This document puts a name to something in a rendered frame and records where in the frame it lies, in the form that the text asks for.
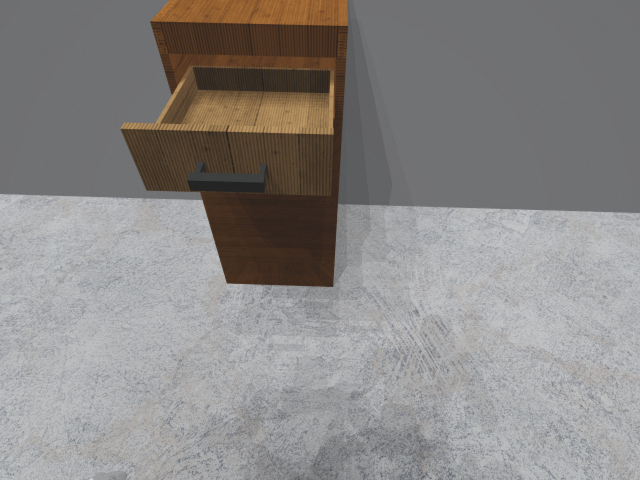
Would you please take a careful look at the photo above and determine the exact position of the cabinet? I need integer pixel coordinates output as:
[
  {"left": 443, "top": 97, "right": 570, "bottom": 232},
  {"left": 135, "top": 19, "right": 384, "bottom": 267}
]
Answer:
[{"left": 150, "top": 0, "right": 348, "bottom": 287}]

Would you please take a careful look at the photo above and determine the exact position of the drawer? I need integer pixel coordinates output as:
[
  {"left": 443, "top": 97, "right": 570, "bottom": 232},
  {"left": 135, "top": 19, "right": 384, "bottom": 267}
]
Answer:
[{"left": 120, "top": 65, "right": 334, "bottom": 196}]

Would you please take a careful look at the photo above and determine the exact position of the handle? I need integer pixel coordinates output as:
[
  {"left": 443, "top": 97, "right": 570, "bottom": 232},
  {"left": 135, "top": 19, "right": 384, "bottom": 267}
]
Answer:
[{"left": 187, "top": 162, "right": 267, "bottom": 193}]

